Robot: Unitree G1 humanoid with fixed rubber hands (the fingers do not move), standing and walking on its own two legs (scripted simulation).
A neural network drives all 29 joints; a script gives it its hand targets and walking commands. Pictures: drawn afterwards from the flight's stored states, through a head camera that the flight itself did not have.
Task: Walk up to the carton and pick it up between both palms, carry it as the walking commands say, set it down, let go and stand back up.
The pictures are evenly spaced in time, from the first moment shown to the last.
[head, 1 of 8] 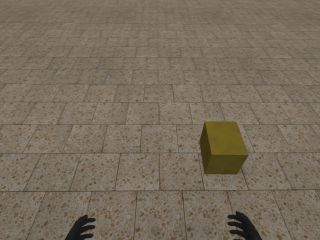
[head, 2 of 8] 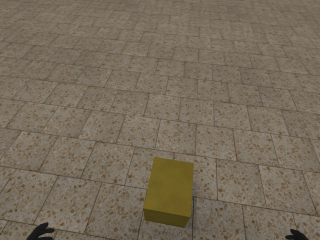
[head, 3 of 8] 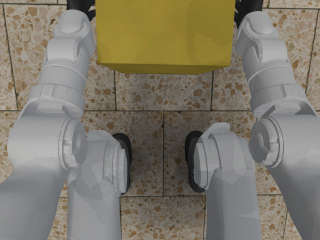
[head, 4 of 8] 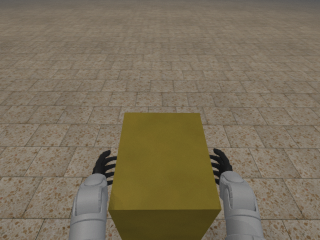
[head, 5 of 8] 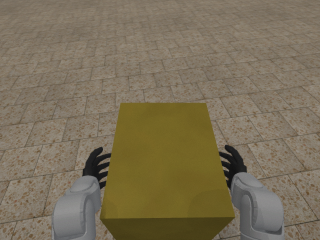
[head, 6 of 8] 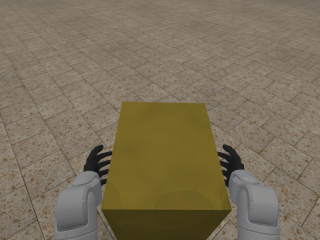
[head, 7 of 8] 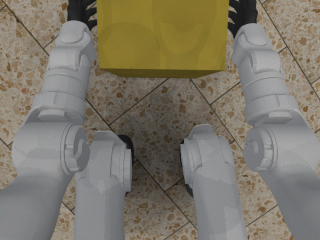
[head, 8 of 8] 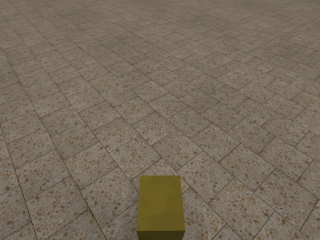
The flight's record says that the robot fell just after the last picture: no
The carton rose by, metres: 0.68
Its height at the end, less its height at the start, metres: +0.00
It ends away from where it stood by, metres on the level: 1.18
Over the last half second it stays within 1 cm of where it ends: yes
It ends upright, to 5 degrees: yes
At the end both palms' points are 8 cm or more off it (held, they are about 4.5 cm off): yes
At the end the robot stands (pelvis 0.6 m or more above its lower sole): yes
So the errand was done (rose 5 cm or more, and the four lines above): yes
